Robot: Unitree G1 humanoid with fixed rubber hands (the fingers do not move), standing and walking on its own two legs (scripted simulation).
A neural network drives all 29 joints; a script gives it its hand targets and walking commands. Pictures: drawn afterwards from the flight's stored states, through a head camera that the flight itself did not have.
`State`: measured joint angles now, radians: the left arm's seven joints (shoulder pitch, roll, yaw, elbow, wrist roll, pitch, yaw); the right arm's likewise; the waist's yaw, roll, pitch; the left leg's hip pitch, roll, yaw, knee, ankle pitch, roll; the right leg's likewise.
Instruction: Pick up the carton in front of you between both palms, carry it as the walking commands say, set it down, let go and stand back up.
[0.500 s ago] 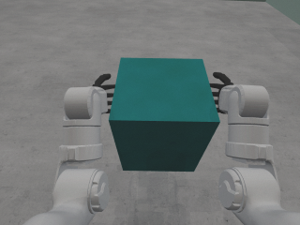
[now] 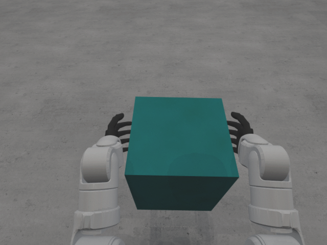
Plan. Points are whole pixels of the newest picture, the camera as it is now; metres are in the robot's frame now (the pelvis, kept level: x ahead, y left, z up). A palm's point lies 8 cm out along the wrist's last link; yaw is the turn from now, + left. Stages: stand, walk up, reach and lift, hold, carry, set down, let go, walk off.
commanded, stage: carry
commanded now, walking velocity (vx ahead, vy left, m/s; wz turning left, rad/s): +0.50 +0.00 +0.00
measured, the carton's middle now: (176, 158) +0.35 +0.00 +0.02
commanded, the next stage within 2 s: none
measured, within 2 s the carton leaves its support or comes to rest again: neither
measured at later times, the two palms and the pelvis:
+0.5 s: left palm (114, 57) +0.66 +0.19 +0.13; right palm (206, 58) +0.65 -0.11 +0.13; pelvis +0.31 +0.04 +0.01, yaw -2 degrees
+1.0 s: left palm (133, 31) +0.90 +0.16 +0.11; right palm (205, 32) +0.90 -0.14 +0.10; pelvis +0.63 +0.01 +0.01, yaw +0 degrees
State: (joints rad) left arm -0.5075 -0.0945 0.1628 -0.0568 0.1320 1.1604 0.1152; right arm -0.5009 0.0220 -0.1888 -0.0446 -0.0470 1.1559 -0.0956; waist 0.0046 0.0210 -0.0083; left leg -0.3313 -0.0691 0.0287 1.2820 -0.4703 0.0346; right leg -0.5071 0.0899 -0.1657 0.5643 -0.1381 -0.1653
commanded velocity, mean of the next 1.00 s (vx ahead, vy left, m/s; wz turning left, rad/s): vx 0.50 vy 0.00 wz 0.00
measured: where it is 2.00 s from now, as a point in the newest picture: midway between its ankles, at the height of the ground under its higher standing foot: (165, 118)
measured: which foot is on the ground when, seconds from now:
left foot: up 0.00-0.44, down 0.46-0.98, up 1.00-1.00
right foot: down 0.00-0.48, up 0.50-0.94, down 0.96-1.00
